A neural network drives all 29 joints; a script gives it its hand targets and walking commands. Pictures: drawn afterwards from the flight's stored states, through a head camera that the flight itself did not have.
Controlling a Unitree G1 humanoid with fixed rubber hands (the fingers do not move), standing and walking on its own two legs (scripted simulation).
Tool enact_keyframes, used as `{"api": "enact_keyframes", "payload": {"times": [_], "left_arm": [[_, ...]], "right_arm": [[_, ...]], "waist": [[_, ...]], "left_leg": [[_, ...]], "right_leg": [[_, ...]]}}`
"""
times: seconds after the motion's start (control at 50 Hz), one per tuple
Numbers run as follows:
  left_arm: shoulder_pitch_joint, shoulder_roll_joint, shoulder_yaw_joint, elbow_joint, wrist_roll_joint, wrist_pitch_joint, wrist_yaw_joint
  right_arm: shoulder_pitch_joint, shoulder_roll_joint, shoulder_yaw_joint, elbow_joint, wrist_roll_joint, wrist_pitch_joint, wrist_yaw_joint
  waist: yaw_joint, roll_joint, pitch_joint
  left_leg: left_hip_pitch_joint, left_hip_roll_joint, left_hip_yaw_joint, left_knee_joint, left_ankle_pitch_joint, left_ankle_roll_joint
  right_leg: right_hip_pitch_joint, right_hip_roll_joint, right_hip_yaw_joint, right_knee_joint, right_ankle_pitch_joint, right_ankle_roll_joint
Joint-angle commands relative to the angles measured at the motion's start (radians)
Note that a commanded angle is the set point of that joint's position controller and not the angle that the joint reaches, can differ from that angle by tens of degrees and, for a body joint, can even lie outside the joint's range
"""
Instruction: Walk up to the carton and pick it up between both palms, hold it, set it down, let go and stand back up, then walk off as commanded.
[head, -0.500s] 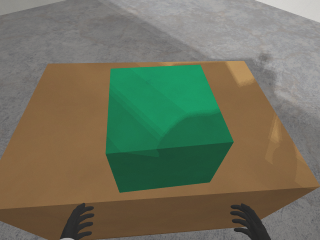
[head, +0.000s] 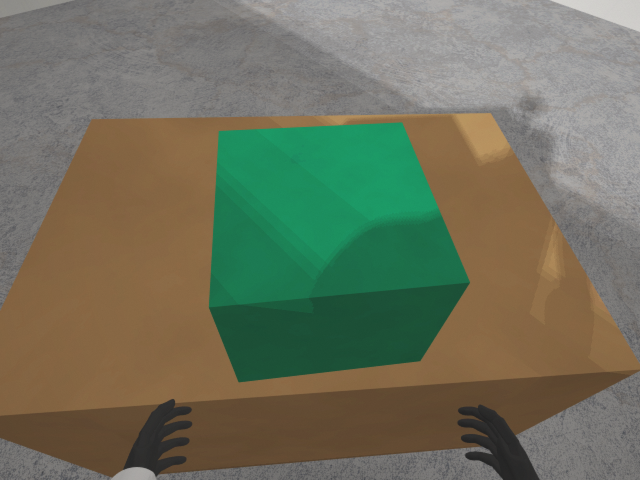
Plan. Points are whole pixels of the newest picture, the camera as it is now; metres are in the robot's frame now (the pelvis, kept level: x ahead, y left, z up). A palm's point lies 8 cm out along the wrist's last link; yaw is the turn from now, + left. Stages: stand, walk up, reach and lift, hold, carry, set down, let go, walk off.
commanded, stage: let go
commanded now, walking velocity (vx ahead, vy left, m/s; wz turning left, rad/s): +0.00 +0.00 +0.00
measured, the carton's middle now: (322, 249) +0.45 +0.02 -0.03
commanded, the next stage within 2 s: stand in 0.38 s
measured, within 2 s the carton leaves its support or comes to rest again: neither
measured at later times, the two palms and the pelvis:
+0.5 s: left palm (135, 473) +0.15 +0.24 -0.09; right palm out of the picture +0.15 -0.23 -0.08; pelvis +0.00 +0.00 +0.00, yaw +0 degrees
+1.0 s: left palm out of the picture +0.11 +0.26 -0.10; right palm out of the picture +0.14 -0.25 -0.08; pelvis -0.01 +0.00 +0.00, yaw +0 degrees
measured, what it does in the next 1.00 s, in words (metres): stands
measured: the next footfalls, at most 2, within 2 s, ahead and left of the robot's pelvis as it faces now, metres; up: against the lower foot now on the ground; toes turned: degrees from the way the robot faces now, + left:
none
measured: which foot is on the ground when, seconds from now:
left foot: down 0.00-1.00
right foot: down 0.00-1.00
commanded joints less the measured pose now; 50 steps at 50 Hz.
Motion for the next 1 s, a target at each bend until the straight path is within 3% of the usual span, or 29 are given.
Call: {"api": "enact_keyframes", "payload": {"times": [0.0,0.2,0.36,0.38,0.42,0.48,0.6,0.62,0.7,0.76,0.86,0.92,0.98], "left_arm": [[-0.056,0.099,-0.046,-0.184,0.027,-0.016,-0.01],[-0.057,0.101,-0.057,-0.199,0.033,-0.006,-0.005],[-0.039,0.12,-0.056,-0.18,0.032,-0.006,-0.002],[-0.027,0.276,0.045,-0.037,0.088,-0.069,0.0],[-0.002,0.282,0.051,0.017,0.083,-0.101,-0.011],[-0.057,0.279,0.048,0.035,0.093,-0.118,-0.02],[-0.022,0.289,0.034,0.096,0.083,-0.135,-0.03],[-0.013,0.287,0.034,0.109,0.081,-0.135,-0.029],[-0.017,0.318,0.039,0.135,0.082,-0.142,-0.032],[-0.005,0.31,0.035,0.159,0.076,-0.142,-0.031],[-0.006,0.321,0.036,0.182,0.075,-0.144,-0.026],[-0.011,0.315,0.036,0.188,0.075,-0.142,-0.029],[-0.001,0.338,0.042,0.205,0.075,-0.148,-0.026]], "right_arm": [[-0.052,-0.054,-0.139,-0.031,-0.055,-0.041,-0.025],[-0.056,-0.068,-0.145,-0.065,-0.057,-0.017,-0.02],[-0.045,-0.092,-0.139,-0.092,-0.062,0.011,-0.02],[0.035,-0.28,-0.143,-0.024,-0.115,0.102,-0.049],[0.017,-0.262,-0.139,-0.049,-0.109,0.167,-0.065],[0.014,-0.253,-0.128,-0.055,-0.094,0.198,-0.061],[0.008,-0.288,-0.122,-0.035,-0.095,0.207,-0.052],[0.011,-0.29,-0.118,-0.035,-0.091,0.21,-0.049],[-0.002,-0.285,-0.113,-0.035,-0.09,0.217,-0.05],[0.022,-0.293,-0.106,-0.018,-0.089,0.22,-0.048],[0.023,-0.311,-0.114,-0.016,-0.08,0.223,-0.05],[0.011,-0.305,-0.108,-0.012,-0.085,0.223,-0.053],[0.019,-0.298,-0.107,-0.01,-0.085,0.226,-0.05]], "waist": [[-0.017,0.037,-0.138],[-0.014,0.043,-0.125],[0.007,0.027,-0.136],[0.02,-0.026,-0.205],[0.012,-0.018,-0.221],[-0.001,-0.006,-0.192],[0.013,0.012,-0.15],[0.007,0.038,-0.16],[0.011,0.006,-0.175],[0.004,0.039,-0.191],[-0.006,-0.004,-0.209],[0.003,0.037,-0.203],[-0.002,0.021,-0.177]], "left_leg": [[0.282,-0.057,0.049,-0.117,0.217,-0.019],[0.278,-0.053,0.046,-0.128,0.188,-0.016],[0.297,-0.046,0.045,-0.13,0.194,-0.008],[0.108,0.075,-0.073,-0.028,0.375,0.015],[0.103,0.06,-0.046,-0.034,0.277,0.028],[0.093,0.058,-0.062,-0.08,0.17,0.038],[0.096,0.067,-0.077,-0.095,0.171,0.048],[0.092,0.068,-0.078,-0.086,0.176,0.047],[0.103,0.074,-0.084,-0.086,0.194,0.056],[0.119,0.074,-0.081,-0.078,0.216,0.057],[0.142,0.078,-0.079,-0.063,0.251,0.057],[0.139,0.077,-0.081,-0.079,0.238,0.058],[0.133,0.08,-0.086,-0.082,0.23,0.062]], "right_leg": [[0.067,0.028,-0.093,-0.114,0.211,-0.017],[0.069,0.029,-0.097,-0.113,0.179,-0.022],[0.065,0.031,-0.096,-0.115,0.165,-0.025],[0.117,-0.088,0.03,0.021,0.247,-0.014],[0.123,-0.094,0.05,0.007,0.217,-0.023],[0.079,-0.097,0.053,-0.01,0.118,-0.027],[0.05,-0.1,0.055,-0.032,0.092,-0.026],[0.061,-0.102,0.059,-0.036,0.099,-0.026],[0.076,-0.104,0.063,-0.019,0.149,-0.035],[0.081,-0.109,0.07,-0.023,0.175,-0.037],[0.084,-0.103,0.061,-0.025,0.203,-0.036],[0.088,-0.108,0.062,-0.024,0.185,-0.036],[0.067,-0.107,0.066,-0.028,0.184,-0.039]]}}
